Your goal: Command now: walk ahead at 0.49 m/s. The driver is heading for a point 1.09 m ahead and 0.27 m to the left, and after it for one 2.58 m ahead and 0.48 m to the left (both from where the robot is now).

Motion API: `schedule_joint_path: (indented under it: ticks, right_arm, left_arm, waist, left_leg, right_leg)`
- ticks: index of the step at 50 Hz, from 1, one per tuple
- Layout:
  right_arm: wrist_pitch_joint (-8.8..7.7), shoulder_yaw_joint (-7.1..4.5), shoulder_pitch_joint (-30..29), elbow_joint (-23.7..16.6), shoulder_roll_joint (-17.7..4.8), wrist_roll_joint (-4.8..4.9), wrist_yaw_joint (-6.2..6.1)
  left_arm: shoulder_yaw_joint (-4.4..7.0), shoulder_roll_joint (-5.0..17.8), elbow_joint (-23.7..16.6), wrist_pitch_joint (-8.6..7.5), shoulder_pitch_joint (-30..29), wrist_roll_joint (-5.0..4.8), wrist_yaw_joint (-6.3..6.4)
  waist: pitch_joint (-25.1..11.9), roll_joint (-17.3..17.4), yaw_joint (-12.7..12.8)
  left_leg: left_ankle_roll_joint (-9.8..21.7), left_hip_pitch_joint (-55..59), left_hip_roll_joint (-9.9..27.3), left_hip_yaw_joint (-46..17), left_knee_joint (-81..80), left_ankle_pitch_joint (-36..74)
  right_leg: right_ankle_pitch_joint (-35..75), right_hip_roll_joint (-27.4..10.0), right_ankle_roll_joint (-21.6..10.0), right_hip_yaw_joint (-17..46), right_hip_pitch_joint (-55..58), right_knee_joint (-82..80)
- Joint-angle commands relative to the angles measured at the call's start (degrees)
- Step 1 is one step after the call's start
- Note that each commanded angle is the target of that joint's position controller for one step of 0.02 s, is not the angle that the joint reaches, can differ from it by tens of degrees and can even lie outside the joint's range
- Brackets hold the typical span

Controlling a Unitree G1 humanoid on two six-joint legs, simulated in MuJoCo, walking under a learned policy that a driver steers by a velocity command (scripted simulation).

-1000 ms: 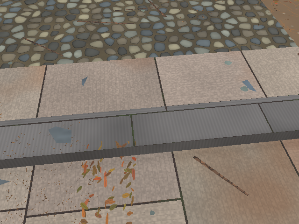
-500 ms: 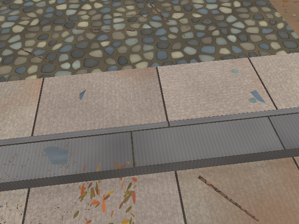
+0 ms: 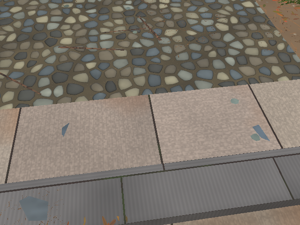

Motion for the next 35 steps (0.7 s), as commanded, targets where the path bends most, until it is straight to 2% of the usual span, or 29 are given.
schedule_joint_path:
  ticks: [1,4,6,9,10,12,14,15,16,17,18,19,20,21,22,23,24,25,27,28,29,30,32,33,34,35]
  right_arm:
    - [-1.83,-0.41,2.68,-0.68,-4.38,0.23,-0.02]
    - [-1.71,-0.18,5.99,0.54,-4.54,0.35,-0.03]
    - [-1.7,0.03,8.26,1.34,-4.4,0.48,-0.15]
    - [-1.63,0.27,11.76,2.58,-4.45,0.15,-0.56]
    - [-1.5,0.4,13.15,3.1,-4.08,-0.26,-0.75]
    - [-1.32,0.54,14.53,3.71,-3.98,-0.67,-1.12]
    - [-1.18,0.38,14.59,4.11,-4.94,-1.0,-1.61]
    - [-1.15,0.32,13.62,4.18,-5.29,-1.06,-1.86]
    - [-1.13,0.29,12.37,4.13,-5.5,-1.13,-2.03]
    - [-1.06,0.14,11.11,4.09,-6.03,-0.96,-1.97]
    - [-1.11,0.06,9.46,3.55,-6.47,-0.25,-1.77]
    - [-1.42,0.78,9.01,1.42,-4.16,0.7,-1.43]
    - [-1.15,1.45,15.45,1.1,1.77,2.17,-0.98]
    - [-0.61,0.21,11.75,1.6,-3.43,0.4,-1.17]
    - [-0.73,-0.01,6.7,-0.03,-3.13,-0.34,-0.86]
    - [-0.96,-0.05,4.33,-0.94,-2.58,-0.46,-0.57]
    - [-0.48,-0.2,3.97,-1.13,-1.83,-0.81,-0.17]
    - [0.42,0.1,4.96,-1.23,-0.17,-1.32,0.43]
    - [1.66,0.45,3.95,-2.43,1.63,-1.3,0.86]
    - [2.38,0.91,1.56,-3.6,3.48,-1.07,0.33]
    - [2.81,1.44,-2.33,-5.91,4.07,-0.86,-0.22]
    - [3.05,2.07,-5.95,-8.06,5.04,-0.67,-0.75]
    - [2.84,3.37,-13.41,-13.25,5.2,-0.82,-1.29]
    - [2.76,4.12,-16.61,-15.79,5.07,-1.45,-1.13]
    - [2.72,4.43,-18.54,-17.3,4.57,-1.61,-0.82]
    - [2.89,4.54,-17.99,-17.9,3.45,-1.92,-0.28]
  left_arm:
    - [0.46,2.26,-1.25,0.9,3.86,0.34,-0.54]
    - [0.53,2.83,-3.72,1.04,-4.55,0.03,-0.69]
    - [0.31,2.25,-4.93,0.94,-9.16,-0.31,-0.81]
    - [0.05,1.65,-6.3,0.87,-14.77,-0.57,-0.9]
    - [-0.13,1.07,-6.2,0.96,-14.88,-0.71,-0.73]
    - [-0.09,1.44,-7.09,0.78,-17.62,-0.57,-0.56]
    - [0.08,1.75,-7.74,0.47,-18.39,-0.44,-0.34]
    - [0.19,1.76,-7.52,0.25,-17.0,-0.35,-0.1]
    - [0.56,2.12,-6.35,-0.07,-12.78,-0.42,0.35]
    - [1.22,3.09,-3.73,-0.58,-5.11,-0.43,0.83]
    - [2.19,4.69,0.04,-1.18,5.75,0.06,1.45]
    - [3.8,10.4,1.94,-1.64,15.61,1.38,2.1]
    - [4.89,15.38,2.02,-0.94,15.29,1.4,1.69]
    - [4.75,12.05,2.41,-0.25,12.1,-0.97,1.05]
    - [3.42,7.34,1.99,-0.27,7.11,-1.15,0.75]
    - [2.38,3.48,2.13,-0.57,4.77,-0.79,0.41]
    - [1.61,1.31,2.77,-0.91,4.19,-0.63,0.57]
    - [1.07,0.15,3.91,-1.33,4.95,-0.7,0.84]
    - [1.02,1.46,6.14,-2.28,8.36,-0.9,0.98]
    - [1.01,1.7,7.77,-2.64,11.94,-0.71,0.79]
    - [0.68,1.63,8.51,-2.78,13.22,-0.83,0.59]
    - [0.21,1.1,9.03,-2.79,13.93,-0.49,0.31]
    - [-0.73,0.85,9.3,-2.84,14.2,-0.25,0.22]
    - [-1.19,0.44,10.01,-2.73,14.96,-0.57,0.47]
    - [-1.5,0.64,10.45,-2.77,16.12,-0.77,0.98]
    - [-1.45,1.64,9.92,-2.59,16.51,-0.93,1.98]
  waist:
    - [1.12,2.72,2.07]
    - [2.71,2.72,0.07]
    - [2.8,3.02,-1.34]
    - [2.65,3.96,-3.34]
    - [1.72,5.07,-3.57]
    - [2.27,4.81,-4.25]
    - [2.82,5.07,-3.84]
    - [2.4,5.23,-2.56]
    - [0.44,5.77,-0.28]
    - [-3.14,5.48,2.98]
    - [-8.52,4.02,7.69]
    - [-15.78,-1.16,10.36]
    - [-19.08,-12.14,5.5]
    - [-14.71,-2.74,5.69]
    - [-6.86,-1.87,3.75]
    - [-3.24,-0.15,2.37]
    - [-1.57,-0.23,0.46]
    - [-0.83,-1.55,-1.04]
    - [-0.72,-1.84,-1.96]
    - [-0.75,-3.07,-1.19]
    - [0.21,-2.37,-1.07]
    - [1.32,-2.97,-0.92]
    - [3.27,-1.14,-1.33]
    - [3.88,-0.1,-1.82]
    - [3.89,-0.5,-1.28]
    - [2.21,-0.58,-1.56]
  left_leg:
    - [6.92,-2.45,16.94,-15.86,-16.88,2.98]
    - [5.73,1.3,15.57,-13.16,-17.86,5.82]
    - [4.43,3.73,14.81,-11.48,-17.28,9.38]
    - [3.35,8.45,14.84,-10.28,-15.81,14.34]
    - [3.78,10.42,15.32,-9.89,-14.28,16.47]
    - [4.48,13.88,16.51,-10.21,-12.19,20.23]
    - [4.75,17.2,18.08,-10.82,-9.45,26.18]
    - [4.31,17.68,18.38,-10.19,-6.89,32.32]
    - [3.7,17.41,18.52,-9.59,-2.13,42.29]
    - [2.86,16.5,17.36,-8.35,6.19,48.53]
    - [1.57,10.43,14.8,-6.32,18.46,44.47]
    - [0.05,-2.62,11.31,-4.26,35.84,21.75]
    - [-2.41,-21.89,1.54,-3.14,55.23,-20.37]
    - [-1.68,-27.41,4.93,-9.0,60.39,-16.44]
    - [-1.46,-30.72,7.1,-8.12,61.85,-12.16]
    - [-1.41,-30.42,8.6,-7.57,61.36,-9.09]
    - [-1.63,-28.87,9.82,-7.46,60.51,-7.14]
    - [-2.16,-27.66,10.29,-6.94,61.46,-6.33]
    - [-2.62,-31.21,9.76,-5.28,66.36,-6.35]
    - [-2.59,-37.29,8.82,-3.38,76.25,-9.56]
    - [-2.34,-43.82,9.4,-3.58,80.84,-11.04]
    - [-1.8,-50.72,9.43,-3.54,87.4,-13.32]
    - [-1.24,-56.3,10.29,-3.54,85.14,-12.54]
    - [-1.38,-55.42,11.1,-2.73,78.86,-10.79]
    - [-1.88,-54.88,10.88,-1.12,74.67,-9.53]
    - [-2.52,-50.38,11.82,-0.22,67.49,-6.91]
  right_leg:
    - [4.75,-3.64,1.38,0.1,-3.42,-3.83]
    - [11.24,-4.48,3.03,-1.64,-9.32,-12.51]
    - [15.17,-3.8,3.67,-2.78,-9.85,-18.85]
    - [17.97,-2.25,3.9,-4.15,-9.7,-25.85]
    - [16.63,-1.52,3.64,-4.97,-9.07,-25.58]
    - [14.07,-0.78,3.0,-5.11,-9.71,-27.69]
    - [9.61,0.36,1.68,-5.61,-9.18,-29.97]
    - [7.04,1.31,0.65,-5.9,-6.36,-31.85]
    - [4.78,3.06,-0.73,-6.47,-0.5,-33.26]
    - [4.96,5.08,-2.08,-7.03,8.08,-36.5]
    - [8.58,4.86,-3.34,-6.55,22.23,-40.73]
    - [3.79,-9.36,-6.14,9.08,37.27,-42.74]
    - [9.82,-23.65,-14.47,35.23,47.05,-48.75]
    - [-0.59,-20.63,-14.68,35.04,41.91,-51.31]
    - [-4.91,-18.06,-12.78,26.69,34.5,-52.49]
    - [-2.6,-15.02,-10.52,21.28,28.29,-54.47]
    - [0.4,-12.4,-8.42,16.63,23.59,-55.61]
    - [3.73,-10.34,-7.21,13.24,20.15,-56.4]
    - [12.52,-9.51,-7.42,10.04,18.59,-56.05]
    - [14.57,-10.34,-8.79,10.13,19.43,-55.22]
    - [12.6,-10.54,-8.9,9.47,19.24,-55.19]
    - [9.08,-10.73,-8.98,9.83,18.57,-54.8]
    - [1.85,-9.16,-7.22,8.4,14.57,-56.77]
    - [-0.09,-7.25,-5.67,7.03,12.0,-57.75]
    - [1.68,-6.2,-5.57,6.7,11.8,-59.01]
    - [7.57,-6.32,-6.37,6.48,12.37,-61.29]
